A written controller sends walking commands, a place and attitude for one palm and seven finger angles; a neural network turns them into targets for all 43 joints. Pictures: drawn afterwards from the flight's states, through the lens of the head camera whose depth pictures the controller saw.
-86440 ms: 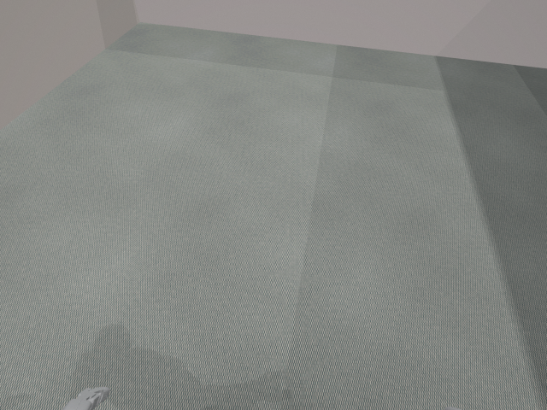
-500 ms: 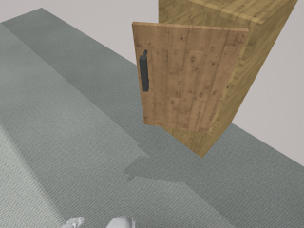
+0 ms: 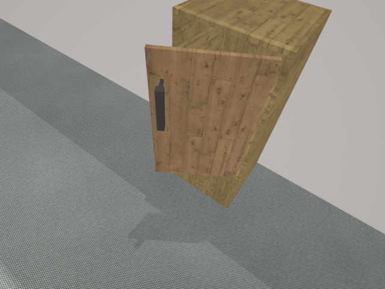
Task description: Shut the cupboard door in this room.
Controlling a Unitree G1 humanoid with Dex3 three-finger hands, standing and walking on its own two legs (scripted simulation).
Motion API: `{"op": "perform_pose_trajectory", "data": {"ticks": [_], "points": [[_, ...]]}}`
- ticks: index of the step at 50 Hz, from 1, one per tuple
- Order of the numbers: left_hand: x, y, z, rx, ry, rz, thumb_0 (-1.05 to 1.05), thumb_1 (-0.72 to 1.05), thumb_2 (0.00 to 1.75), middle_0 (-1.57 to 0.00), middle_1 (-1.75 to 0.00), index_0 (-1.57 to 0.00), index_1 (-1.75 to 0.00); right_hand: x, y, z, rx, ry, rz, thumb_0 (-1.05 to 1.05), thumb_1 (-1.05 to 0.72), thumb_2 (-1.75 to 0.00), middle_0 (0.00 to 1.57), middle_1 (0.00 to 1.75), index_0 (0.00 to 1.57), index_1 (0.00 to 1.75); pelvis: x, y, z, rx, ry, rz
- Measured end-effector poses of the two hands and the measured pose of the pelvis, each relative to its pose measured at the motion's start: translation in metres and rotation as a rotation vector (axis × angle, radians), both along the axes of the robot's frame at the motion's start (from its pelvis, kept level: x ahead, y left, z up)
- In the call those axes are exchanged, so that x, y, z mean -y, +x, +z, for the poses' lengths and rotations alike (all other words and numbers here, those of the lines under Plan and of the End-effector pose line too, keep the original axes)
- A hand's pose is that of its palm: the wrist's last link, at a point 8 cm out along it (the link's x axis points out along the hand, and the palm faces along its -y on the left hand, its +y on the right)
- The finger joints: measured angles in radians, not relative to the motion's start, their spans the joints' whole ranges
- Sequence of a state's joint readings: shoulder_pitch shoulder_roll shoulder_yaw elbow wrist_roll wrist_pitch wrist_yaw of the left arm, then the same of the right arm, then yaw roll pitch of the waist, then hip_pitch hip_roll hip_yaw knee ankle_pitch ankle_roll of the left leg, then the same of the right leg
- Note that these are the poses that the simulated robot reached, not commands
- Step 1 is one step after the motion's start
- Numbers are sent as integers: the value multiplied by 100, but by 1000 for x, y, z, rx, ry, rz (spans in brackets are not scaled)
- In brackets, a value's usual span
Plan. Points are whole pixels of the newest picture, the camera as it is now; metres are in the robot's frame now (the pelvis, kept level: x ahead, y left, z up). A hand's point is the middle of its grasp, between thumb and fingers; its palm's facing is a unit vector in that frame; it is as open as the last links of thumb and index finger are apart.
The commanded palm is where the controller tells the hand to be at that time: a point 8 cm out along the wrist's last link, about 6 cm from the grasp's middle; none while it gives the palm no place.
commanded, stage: take the last steps up to it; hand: left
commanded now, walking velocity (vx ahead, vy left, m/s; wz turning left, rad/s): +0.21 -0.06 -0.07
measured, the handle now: (161, 105) +0.62 +0.13 -0.01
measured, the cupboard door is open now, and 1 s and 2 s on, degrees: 33 33 33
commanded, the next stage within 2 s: come to a stop and stand still in 0.38 s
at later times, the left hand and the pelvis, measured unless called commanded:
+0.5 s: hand out of the picture +0.09 +0.11 -0.19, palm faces +0.06 -0.99 -0.16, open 7.3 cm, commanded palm none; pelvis +0.10 -0.06 -0.01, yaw +1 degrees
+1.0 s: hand out of the picture +0.16 +0.12 -0.18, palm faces +0.02 -0.96 -0.28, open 7.4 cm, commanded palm none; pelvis +0.12 -0.08 -0.02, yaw -1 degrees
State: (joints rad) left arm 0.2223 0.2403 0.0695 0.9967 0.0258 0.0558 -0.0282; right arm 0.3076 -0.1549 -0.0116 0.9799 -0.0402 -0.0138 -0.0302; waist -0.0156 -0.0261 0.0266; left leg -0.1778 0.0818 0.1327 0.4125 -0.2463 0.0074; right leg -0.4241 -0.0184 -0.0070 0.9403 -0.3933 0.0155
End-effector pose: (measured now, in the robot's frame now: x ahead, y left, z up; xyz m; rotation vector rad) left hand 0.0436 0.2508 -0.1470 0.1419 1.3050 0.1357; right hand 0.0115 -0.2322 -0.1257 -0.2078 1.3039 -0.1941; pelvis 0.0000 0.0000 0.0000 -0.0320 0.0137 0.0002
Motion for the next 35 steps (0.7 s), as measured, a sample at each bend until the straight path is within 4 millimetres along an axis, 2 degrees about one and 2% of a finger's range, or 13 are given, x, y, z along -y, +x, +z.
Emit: {"op": "perform_pose_trajectory", "data": {"ticks": [7, 9, 11, 14, 19, 24, 28, 31, 35], "points": [[37, 57, 5, 75, 20, -85, 1, 91, 89, -20, -30, -20, -30, 30, -48, -21, -141, 42, -111, 1, -90, -90, 20, 30, 20, 30, 29, 19, -9, 13, 27, -25], [51, 71, 3, 113, 31, -86, 1, 90, 89, -20, -30, -20, -30, 42, -54, -31, -182, 57, -127, 1, -90, -90, 20, 30, 20, 30, 40, 27, -16, 21, 36, -23], [63, 76, 6, 133, 29, -68, 1, 90, 89, -20, -30, -20, -30, 50, -50, -33, -217, 66, -120, 1, -90, -90, 20, 30, 20, 30, 47, 34, -15, 28, 28, -4], [77, 72, 9, 119, 24, -27, 1, 91, 89, -20, -30, -20, -30, 61, -25, -28, -207, 67, -101, 1, -91, -90, 20, 30, 20, 30, 55, 47, -9, 27, 33, 6], [83, 60, 6, 36, 27, 10, 0, 93, 89, -20, -30, -20, -30, 70, 39, -19, -109, 60, -55, 1, -91, -90, 19, 30, 19, 30, 65, 70, -3, 16, 28, 21], [93, 46, -7, -69, -16, 43, 0, 92, 89, -20, -30, -20, -30, 62, 110, -19, -20, 59, 3, 1, -91, -90, 19, 29, 19, 30, 64, 97, -7, 13, 13, 22], [97, 43, -25, -142, -50, 80, 1, 91, 89, -20, -30, -20, -30, 52, 161, -23, 52, 37, 48, 1, -92, -90, 19, 30, 19, 30, 57, 123, -18, 24, 7, 21], [100, 50, -30, -173, -54, 89, 1, 91, 89, -20, -30, -20, -30, 44, 186, -22, 74, 31, 66, 0, -92, -90, 19, 30, 19, 30, 55, 135, -20, 28, 36, 10], [103, 66, -26, -176, -48, 83, 1, 91, 89, -20, -30, -20, -30, 38, 205, -25, 69, 47, 69, 0, -91, -90, 20, 30, 20, 30, 56, 140, -17, 10, 52, 3]]}}
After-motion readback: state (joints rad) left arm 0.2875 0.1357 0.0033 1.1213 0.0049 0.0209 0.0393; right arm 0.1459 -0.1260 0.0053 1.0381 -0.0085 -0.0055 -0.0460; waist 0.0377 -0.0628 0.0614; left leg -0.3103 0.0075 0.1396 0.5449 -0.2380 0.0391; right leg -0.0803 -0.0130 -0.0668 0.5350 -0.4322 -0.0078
